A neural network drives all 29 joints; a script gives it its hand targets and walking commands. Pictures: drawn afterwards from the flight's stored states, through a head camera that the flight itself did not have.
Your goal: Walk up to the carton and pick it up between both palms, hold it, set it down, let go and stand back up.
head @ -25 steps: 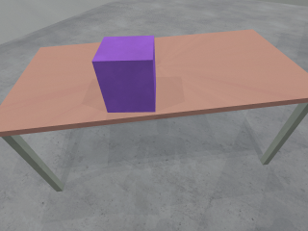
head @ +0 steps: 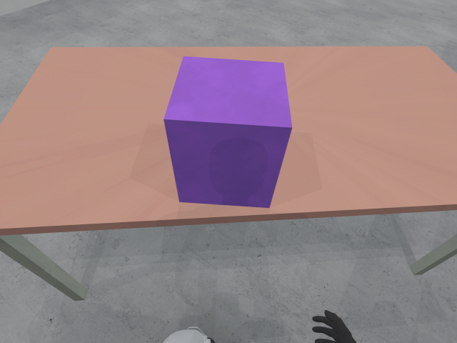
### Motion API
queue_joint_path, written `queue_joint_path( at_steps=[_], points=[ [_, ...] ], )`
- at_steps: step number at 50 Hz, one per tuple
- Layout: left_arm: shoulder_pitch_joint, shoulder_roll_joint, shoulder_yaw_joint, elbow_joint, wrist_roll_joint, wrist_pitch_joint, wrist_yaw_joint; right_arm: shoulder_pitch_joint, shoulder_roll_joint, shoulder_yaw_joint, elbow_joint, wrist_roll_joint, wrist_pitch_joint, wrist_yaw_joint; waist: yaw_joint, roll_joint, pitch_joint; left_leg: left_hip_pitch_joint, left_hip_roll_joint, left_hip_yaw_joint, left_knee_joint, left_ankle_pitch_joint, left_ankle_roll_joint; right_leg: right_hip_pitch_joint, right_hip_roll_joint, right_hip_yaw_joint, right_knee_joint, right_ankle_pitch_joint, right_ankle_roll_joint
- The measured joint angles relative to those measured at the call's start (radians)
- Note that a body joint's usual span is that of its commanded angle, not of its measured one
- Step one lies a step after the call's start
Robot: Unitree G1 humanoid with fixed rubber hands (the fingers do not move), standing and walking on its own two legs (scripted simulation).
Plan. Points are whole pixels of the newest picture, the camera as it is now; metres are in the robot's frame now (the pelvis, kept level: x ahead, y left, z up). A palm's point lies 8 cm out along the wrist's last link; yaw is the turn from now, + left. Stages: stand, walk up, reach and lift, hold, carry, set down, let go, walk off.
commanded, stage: walk up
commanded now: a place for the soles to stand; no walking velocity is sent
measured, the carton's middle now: (228, 136) +0.52 +0.05 +0.04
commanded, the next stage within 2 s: none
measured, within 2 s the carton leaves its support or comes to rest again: neither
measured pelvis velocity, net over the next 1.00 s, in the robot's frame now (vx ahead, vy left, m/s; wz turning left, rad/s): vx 0.02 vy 0.21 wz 0.00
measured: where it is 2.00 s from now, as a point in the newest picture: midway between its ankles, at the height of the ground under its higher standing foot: outside the picture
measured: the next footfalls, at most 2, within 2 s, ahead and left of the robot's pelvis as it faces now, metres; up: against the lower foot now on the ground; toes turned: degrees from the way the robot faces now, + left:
right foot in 0.40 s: +0.22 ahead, -0.01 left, +0.00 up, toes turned -10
left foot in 0.66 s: +0.09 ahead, +0.32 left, +0.00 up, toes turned +4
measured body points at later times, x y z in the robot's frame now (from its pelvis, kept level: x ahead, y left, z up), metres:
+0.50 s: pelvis +0.07 +0.13 +0.00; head +0.10 +0.12 +0.45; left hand +0.20 +0.34 -0.12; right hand +0.17 -0.14 -0.12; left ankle +0.07 +0.24 -0.61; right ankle +0.18 +0.00 -0.71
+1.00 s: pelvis +0.02 +0.21 +0.02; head +0.05 +0.27 +0.47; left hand +0.15 +0.45 -0.14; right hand +0.11 -0.03 -0.05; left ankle +0.05 +0.32 -0.71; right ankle +0.03 +0.03 -0.55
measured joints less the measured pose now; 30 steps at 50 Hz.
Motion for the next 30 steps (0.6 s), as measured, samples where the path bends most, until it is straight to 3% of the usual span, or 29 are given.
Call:
queue_joint_path(
  at_steps=[3,5,9,14,16,17,18,19,20,21,22,23,25,26,28,30],
  points=[
    [-0.059,0.004,-0.001,-0.024,-0.011,0.037,0.011,0.011,-0.010,-0.013,-0.030,0.013,-0.006,-0.018,-0.034,0.053,0.020,0.042,0.022,0.000,0.046,-0.067,0.021,-0.162,0.066,0.018,0.434,-0.054,-0.016],
    [-0.099,0.015,0.006,-0.049,-0.010,0.048,0.012,0.048,-0.017,-0.024,-0.035,0.025,0.000,-0.032,-0.053,0.071,0.015,0.109,0.019,0.009,-0.010,-0.070,0.031,-0.252,0.081,0.014,0.568,-0.003,-0.022],
    [-0.201,0.041,0.025,-0.102,-0.008,0.037,0.010,0.135,-0.030,-0.039,-0.029,0.031,-0.001,-0.040,-0.086,0.065,0.012,0.203,-0.014,0.020,-0.122,-0.049,0.052,-0.386,0.065,0.010,0.552,0.122,-0.020],
    [-0.311,0.032,0.019,-0.106,-0.021,0.050,0.038,0.210,-0.039,-0.046,-0.028,0.032,0.028,-0.050,-0.105,0.045,0.027,0.256,-0.060,0.037,-0.188,-0.045,0.062,-0.489,0.064,-0.012,0.453,0.218,-0.005],
    [-0.340,0.013,0.004,-0.098,-0.026,0.057,0.052,0.214,-0.044,-0.046,-0.040,0.036,0.047,-0.056,-0.107,0.046,0.040,0.266,-0.075,0.049,-0.208,-0.040,0.025,-0.485,0.065,-0.053,0.335,0.227,-0.004],
    [-0.352,0.001,-0.005,-0.094,-0.028,0.057,0.058,0.209,-0.048,-0.047,-0.049,0.038,0.058,-0.059,-0.105,0.047,0.051,0.265,-0.083,0.056,-0.207,-0.033,-0.017,-0.467,0.064,-0.082,0.249,0.229,-0.011],
    [-0.362,-0.010,-0.013,-0.094,-0.029,0.052,0.062,0.199,-0.053,-0.047,-0.059,0.040,0.071,-0.061,-0.100,0.046,0.064,0.245,-0.093,0.062,-0.176,-0.022,-0.083,-0.437,0.059,-0.117,0.143,0.242,-0.036],
    [-0.368,-0.018,-0.019,-0.099,-0.029,0.041,0.064,0.188,-0.060,-0.047,-0.071,0.041,0.083,-0.063,-0.088,0.037,0.081,0.199,-0.104,0.069,-0.091,-0.001,-0.173,-0.386,0.048,-0.156,0.002,0.319,-0.080],
    [-0.360,-0.014,-0.021,-0.118,-0.031,0.026,0.067,0.180,-0.064,-0.041,-0.085,0.044,0.091,-0.063,-0.071,0.004,0.089,0.119,-0.126,0.067,0.102,-0.069,-0.247,-0.340,0.025,-0.165,-0.110,0.456,-0.137],
    [-0.350,-0.011,-0.018,-0.128,-0.027,0.020,0.073,0.171,-0.074,-0.035,-0.094,0.046,0.094,-0.063,-0.053,-0.023,0.092,0.037,-0.134,0.046,0.320,-0.202,-0.271,-0.319,0.005,-0.146,-0.133,0.395,-0.163],
    [-0.352,-0.021,-0.013,-0.115,-0.022,0.032,0.081,0.141,-0.092,-0.040,-0.086,0.045,0.096,-0.064,-0.044,-0.004,0.104,-0.020,-0.105,-0.006,0.494,-0.310,-0.264,-0.336,0.009,-0.143,-0.083,0.322,-0.166],
    [-0.354,-0.028,-0.014,-0.106,-0.018,0.056,0.086,0.113,-0.105,-0.049,-0.077,0.042,0.100,-0.064,-0.055,0.024,0.112,-0.054,-0.075,-0.081,0.616,-0.370,-0.251,-0.345,0.014,-0.158,-0.036,0.305,-0.143],
    [-0.361,-0.025,-0.022,-0.108,-0.025,0.089,0.091,0.085,-0.114,-0.061,-0.083,0.043,0.116,-0.067,-0.080,0.048,0.100,-0.093,-0.046,-0.209,0.762,-0.377,-0.226,-0.353,-0.006,-0.187,0.012,0.313,-0.103],
    [-0.370,-0.016,-0.022,-0.115,-0.033,0.097,0.089,0.075,-0.113,-0.059,-0.089,0.041,0.126,-0.067,-0.081,0.042,0.087,-0.104,-0.032,-0.237,0.809,-0.347,-0.221,-0.364,-0.023,-0.186,0.024,0.319,-0.097],
    [-0.407,0.010,-0.021,-0.136,-0.038,0.109,0.073,0.047,-0.106,-0.050,-0.093,0.047,0.126,-0.062,-0.073,0.021,0.069,-0.093,0.000,-0.253,0.800,-0.317,-0.217,-0.387,-0.053,-0.172,0.026,0.335,-0.101],
    [-0.456,0.041,-0.021,-0.164,-0.029,0.118,0.050,0.034,-0.097,-0.036,-0.101,0.061,0.103,-0.056,-0.074,0.005,0.052,-0.049,0.036,-0.239,0.636,-0.320,-0.211,-0.409,-0.078,-0.173,0.017,0.353,-0.109]
  ],
)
